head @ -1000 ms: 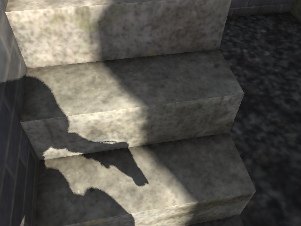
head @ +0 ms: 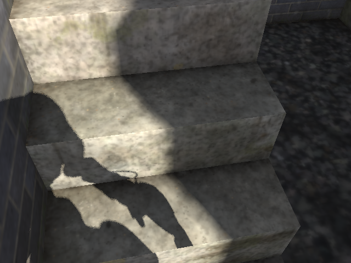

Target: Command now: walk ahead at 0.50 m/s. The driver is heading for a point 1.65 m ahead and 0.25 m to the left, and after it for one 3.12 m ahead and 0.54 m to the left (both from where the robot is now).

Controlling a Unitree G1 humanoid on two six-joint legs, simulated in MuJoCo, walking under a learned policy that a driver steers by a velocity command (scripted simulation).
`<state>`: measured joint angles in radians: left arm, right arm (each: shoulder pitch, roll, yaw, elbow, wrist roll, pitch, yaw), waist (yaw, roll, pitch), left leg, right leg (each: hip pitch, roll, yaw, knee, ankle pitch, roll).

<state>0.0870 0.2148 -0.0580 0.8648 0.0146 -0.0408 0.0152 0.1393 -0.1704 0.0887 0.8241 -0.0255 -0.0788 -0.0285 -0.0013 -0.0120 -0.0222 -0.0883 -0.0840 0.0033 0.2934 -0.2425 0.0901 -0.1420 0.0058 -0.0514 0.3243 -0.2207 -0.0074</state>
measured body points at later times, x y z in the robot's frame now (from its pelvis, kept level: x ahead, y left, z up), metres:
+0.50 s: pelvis +0.00 +0.00 +0.00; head +0.01 +0.01 +0.45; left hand +0.15 +0.23 -0.12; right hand +0.14 -0.21 -0.12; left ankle -0.06 +0.06 -0.75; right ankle -0.03 -0.11 -0.75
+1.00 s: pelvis +0.00 +0.00 +0.00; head +0.01 +0.01 +0.45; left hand +0.15 +0.23 -0.12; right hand +0.14 -0.21 -0.12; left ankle -0.06 +0.06 -0.75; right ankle -0.03 -0.11 -0.75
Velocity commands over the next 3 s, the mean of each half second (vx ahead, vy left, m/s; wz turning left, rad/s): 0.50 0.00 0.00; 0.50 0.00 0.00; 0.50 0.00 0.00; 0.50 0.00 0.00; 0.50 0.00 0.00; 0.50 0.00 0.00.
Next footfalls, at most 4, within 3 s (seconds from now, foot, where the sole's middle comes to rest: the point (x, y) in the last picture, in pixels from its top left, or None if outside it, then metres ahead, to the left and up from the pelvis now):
none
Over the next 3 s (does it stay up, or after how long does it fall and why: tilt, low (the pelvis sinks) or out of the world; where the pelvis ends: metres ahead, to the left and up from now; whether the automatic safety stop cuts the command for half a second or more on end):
stays up -0.01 0.00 0.00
